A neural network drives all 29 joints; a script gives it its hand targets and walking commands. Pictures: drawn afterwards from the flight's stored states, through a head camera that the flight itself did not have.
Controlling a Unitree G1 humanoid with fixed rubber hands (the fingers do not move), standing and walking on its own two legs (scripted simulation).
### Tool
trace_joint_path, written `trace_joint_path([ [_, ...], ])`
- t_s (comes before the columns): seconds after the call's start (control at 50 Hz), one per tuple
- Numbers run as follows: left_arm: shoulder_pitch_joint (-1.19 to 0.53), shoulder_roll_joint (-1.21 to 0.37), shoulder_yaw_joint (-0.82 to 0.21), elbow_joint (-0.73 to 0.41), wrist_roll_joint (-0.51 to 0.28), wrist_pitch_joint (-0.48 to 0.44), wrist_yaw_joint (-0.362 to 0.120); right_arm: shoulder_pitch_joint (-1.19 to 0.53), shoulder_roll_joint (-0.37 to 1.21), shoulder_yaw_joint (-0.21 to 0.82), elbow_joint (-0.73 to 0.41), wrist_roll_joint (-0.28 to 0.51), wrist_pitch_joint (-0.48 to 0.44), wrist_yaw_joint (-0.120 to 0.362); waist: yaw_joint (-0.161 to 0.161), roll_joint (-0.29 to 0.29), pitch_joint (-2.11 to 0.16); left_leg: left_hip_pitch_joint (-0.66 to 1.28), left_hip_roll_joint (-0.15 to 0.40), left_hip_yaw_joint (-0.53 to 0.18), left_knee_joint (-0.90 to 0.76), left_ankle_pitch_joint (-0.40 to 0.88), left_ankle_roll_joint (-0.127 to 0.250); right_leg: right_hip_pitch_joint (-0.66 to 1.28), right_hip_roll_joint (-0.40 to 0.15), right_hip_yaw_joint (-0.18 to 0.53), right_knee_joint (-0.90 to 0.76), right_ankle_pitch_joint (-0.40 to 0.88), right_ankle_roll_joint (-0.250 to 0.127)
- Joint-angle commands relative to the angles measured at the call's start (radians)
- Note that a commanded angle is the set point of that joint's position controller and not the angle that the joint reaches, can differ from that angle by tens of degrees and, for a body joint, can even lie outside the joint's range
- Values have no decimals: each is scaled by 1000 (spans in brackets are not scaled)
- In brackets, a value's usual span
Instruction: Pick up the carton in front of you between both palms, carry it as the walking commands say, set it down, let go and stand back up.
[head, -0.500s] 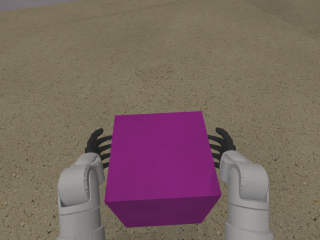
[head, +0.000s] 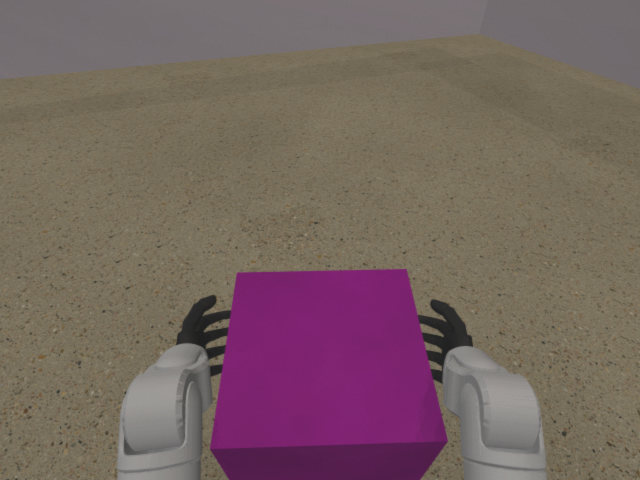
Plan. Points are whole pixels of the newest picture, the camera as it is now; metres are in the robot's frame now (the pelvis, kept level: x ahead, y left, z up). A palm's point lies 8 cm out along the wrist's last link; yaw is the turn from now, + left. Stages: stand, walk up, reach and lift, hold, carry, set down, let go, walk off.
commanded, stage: carry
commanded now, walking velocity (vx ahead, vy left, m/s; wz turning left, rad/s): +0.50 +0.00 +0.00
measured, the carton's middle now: (324, 392) +0.27 +0.00 +0.00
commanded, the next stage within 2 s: none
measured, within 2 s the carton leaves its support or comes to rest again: neither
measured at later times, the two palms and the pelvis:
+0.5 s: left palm (251, 205) +0.57 +0.12 +0.08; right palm (418, 206) +0.58 -0.18 +0.08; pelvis +0.31 -0.05 +0.00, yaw +3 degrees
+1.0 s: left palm (247, 120) +0.91 +0.16 +0.09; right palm (372, 122) +0.90 -0.14 +0.09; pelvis +0.64 +0.01 +0.00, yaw +0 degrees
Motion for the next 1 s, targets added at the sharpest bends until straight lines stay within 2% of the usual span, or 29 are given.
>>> trace_joint_path([
  [0.0,-459,-896,-714,-47,-421,9,-239,-502,883,684,-82,428,1,272,1,117,-88,122,238,-145,-131,149,69,-24,18,-47,-109,88,4],
  [0.12,-472,-858,-699,-45,-429,46,-246,-481,855,662,-56,403,31,265,-3,168,-34,180,229,-84,-13,375,39,87,58,-107,-254,80,-40],
  [0.14,-473,-857,-695,-42,-430,48,-247,-490,856,664,-57,404,33,265,4,165,-59,172,219,-56,73,468,25,179,85,-142,-287,52,-49],
  [0.16,-462,-859,-689,-31,-429,49,-249,-500,855,668,-60,406,36,264,19,129,-113,120,185,-6,225,531,-3,355,128,-187,-323,17,-53],
  [0.18,-451,-859,-682,-20,-426,47,-251,-504,843,671,-63,407,38,263,37,69,-201,-21,159,9,411,400,-40,589,54,-94,-311,-35,-60],
  [0.2,-451,-845,-663,0,-411,41,-253,-533,859,684,-79,416,45,262,44,-158,-309,-320,65,-10,735,151,-92,854,-228,363,-377,-182,-189],
  [0.22,-429,-874,-667,24,-413,31,-254,-547,867,686,-88,421,45,265,52,-331,-311,-543,-39,-85,918,-258,-92,924,-320,624,-503,-70,-265],
  [0.24,-447,-902,-670,-1,-425,24,-257,-565,904,698,-76,428,35,267,42,-248,-289,-593,25,-180,1031,-265,-60,894,-305,522,-476,50,-258],
  [0.26,-458,-941,-680,-12,-435,14,-259,-571,931,702,-84,435,21,269,40,-155,-289,-587,69,-201,1037,-232,-42,828,-277,431,-458,112,-233],
  [0.28,-483,-973,-695,-33,-443,3,-262,-575,956,709,-86,436,8,269,34,-61,-262,-563,109,-211,979,-166,-34,743,-253,345,-471,99,-190],
  [0.3,-500,-993,-706,-48,-450,-6,-266,-571,970,715,-92,434,-4,267,29,-52,-246,-527,130,-213,904,-116,-37,675,-230,274,-503,62,-159],
  [0.32,-502,-1002,-712,-54,-456,-14,-270,-564,979,723,-99,426,-14,263,28,-77,-247,-497,124,-190,852,-84,-41,646,-211,213,-523,29,-144],
  [0.38,-469,-989,-721,-67,-468,-25,-277,-508,1000,730,-92,406,-35,253,28,-118,-213,-497,117,-141,693,-24,-63,618,-185,121,-589,-47,-156],
  [0.46,-444,-940,-724,-98,-467,-24,-278,-472,967,728,-116,396,-36,243,29,-116,-147,-514,103,-82,447,87,-80,661,-150,36,-596,71,-158],
  [0.56,-413,-862,-698,-107,-437,10,-263,-472,887,716,-144,406,3,242,36,-138,-74,-461,64,-20,274,185,-55,694,-131,-30,-553,208,-131],
  [0.6,-409,-841,-688,-92,-423,25,-258,-476,862,705,-136,412,20,247,37,-149,-52,-415,61,-4,230,175,-41,711,-133,-42,-508,252,-113],
  [0.62,-413,-833,-687,-85,-420,32,-256,-478,852,698,-129,413,28,249,34,-147,-59,-354,47,17,208,146,-34,706,-128,-60,-450,315,-101],
  [0.64,-423,-826,-687,-81,-420,38,-254,-472,846,689,-115,411,34,252,19,-120,-91,-219,9,63,160,122,-31,669,-97,-110,-328,372,-78],
  [0.66,-431,-818,-690,-80,-420,44,-252,-465,838,677,-97,409,38,255,5,-70,-157,-5,1,64,177,78,-28,565,-59,-143,-162,365,-51],
  [0.68,-450,-808,-693,-82,-422,52,-251,-460,825,662,-81,402,41,258,-16,70,-213,184,193,-219,106,-44,10,366,-7,-141,84,155,-9],
  [0.7,-489,-830,-707,-106,-432,61,-250,-475,832,653,-49,392,34,262,-12,346,-277,403,412,-637,8,-75,151,56,116,-90,358,-224,26],
  [0.72,-501,-846,-711,-89,-437,58,-253,-458,866,655,-44,406,30,263,-9,307,-258,389,422,-685,-33,70,172,-54,102,32,488,-351,1],
  [0.74,-519,-880,-714,-82,-443,48,-257,-489,899,661,-65,415,23,265,-9,232,-250,356,393,-568,2,190,156,-78,60,70,540,-335,-24],
  [0.76,-529,-913,-719,-85,-449,37,-259,-507,935,673,-77,422,15,268,-7,125,-252,312,372,-487,21,234,129,-82,21,89,523,-286,-39],
  [0.78,-533,-936,-726,-87,-451,26,-260,-530,964,684,-93,432,5,270,-1,66,-237,239,356,-411,4,253,100,-55,-6,97,461,-228,-44],
  [0.8,-533,-947,-730,-92,-448,16,-258,-549,980,692,-104,438,-4,271,5,74,-242,198,337,-350,-22,196,74,-21,-18,95,402,-183,-42],
  [0.86,-494,-972,-737,-93,-438,-5,-247,-536,977,701,-129,448,-15,275,5,122,-218,165,306,-243,-82,118,76,-7,-3,43,254,-112,-25],
  [0.9,-476,-961,-737,-104,-429,-9,-239,-525,957,703,-148,452,-16,278,3,127,-185,185,292,-199,-101,152,88,-41,0,9,140,-65,-10],
  [0.98,-442,-914,-726,-116,-420,8,-231,-485,898,689,-156,439,0,274,0,132,-118,211,250,-108,-86,298,71,-25,26,-53,-89,40,-5],
])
